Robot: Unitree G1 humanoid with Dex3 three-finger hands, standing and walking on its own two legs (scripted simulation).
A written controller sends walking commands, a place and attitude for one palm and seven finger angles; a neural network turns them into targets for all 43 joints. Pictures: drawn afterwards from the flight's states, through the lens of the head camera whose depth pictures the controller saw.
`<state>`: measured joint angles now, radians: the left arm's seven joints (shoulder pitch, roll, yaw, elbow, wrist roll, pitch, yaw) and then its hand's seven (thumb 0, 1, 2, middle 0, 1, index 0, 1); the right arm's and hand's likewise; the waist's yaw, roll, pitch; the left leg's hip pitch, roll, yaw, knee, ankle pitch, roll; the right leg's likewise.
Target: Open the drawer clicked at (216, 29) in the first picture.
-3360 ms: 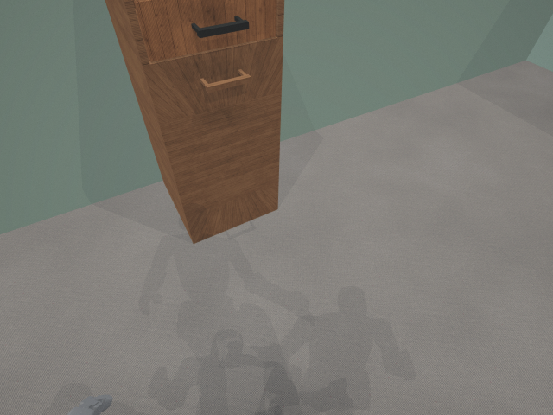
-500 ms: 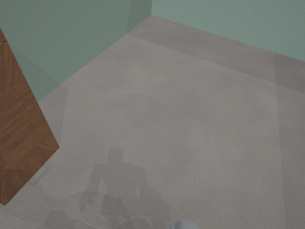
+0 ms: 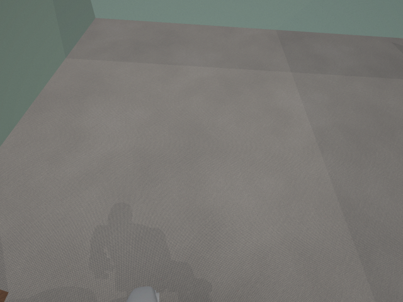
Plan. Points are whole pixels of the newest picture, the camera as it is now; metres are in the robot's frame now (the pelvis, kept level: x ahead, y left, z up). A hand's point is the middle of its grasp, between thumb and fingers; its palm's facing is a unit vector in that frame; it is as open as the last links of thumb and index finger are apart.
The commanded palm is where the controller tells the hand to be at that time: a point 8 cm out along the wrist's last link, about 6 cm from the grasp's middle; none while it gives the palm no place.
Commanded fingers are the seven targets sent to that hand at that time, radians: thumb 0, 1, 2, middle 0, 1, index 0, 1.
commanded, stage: walk to a spot facing it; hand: left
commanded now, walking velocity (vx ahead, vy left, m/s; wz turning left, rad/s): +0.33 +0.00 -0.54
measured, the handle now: out of the picture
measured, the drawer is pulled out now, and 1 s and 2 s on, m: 0.00 0.00 0.00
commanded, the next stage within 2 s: none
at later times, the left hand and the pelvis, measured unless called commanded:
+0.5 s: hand (102, 229) +0.31 +0.26 -0.16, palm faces -0.21 -0.96 -0.19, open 7.4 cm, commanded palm none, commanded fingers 0.00 0.90 0.90 -0.20 -0.30 -0.20 -0.30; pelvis +0.20 +0.08 +0.01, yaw -18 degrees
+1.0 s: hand (156, 185) +0.44 +0.13 -0.14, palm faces -0.51 -0.83 -0.24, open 7.4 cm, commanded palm none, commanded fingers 0.00 0.90 0.90 -0.20 -0.30 -0.20 -0.30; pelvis +0.26 +0.02 +0.01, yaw -34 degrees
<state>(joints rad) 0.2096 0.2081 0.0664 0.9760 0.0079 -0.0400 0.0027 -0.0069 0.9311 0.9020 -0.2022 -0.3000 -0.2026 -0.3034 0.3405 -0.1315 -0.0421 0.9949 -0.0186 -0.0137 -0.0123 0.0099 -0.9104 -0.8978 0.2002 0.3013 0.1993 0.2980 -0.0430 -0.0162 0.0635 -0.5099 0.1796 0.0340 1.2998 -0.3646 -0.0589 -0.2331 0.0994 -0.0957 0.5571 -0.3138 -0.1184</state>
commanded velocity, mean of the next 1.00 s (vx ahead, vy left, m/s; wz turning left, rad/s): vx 0.05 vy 0.00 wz -0.60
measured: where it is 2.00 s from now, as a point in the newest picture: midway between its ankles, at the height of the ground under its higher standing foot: (180, 291)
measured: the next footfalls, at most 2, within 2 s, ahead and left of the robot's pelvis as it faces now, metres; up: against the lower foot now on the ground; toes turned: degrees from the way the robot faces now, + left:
left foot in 0.24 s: +0.27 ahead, +0.19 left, +0.00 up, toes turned +0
right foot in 0.68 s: +0.27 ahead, -0.08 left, +0.00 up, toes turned -33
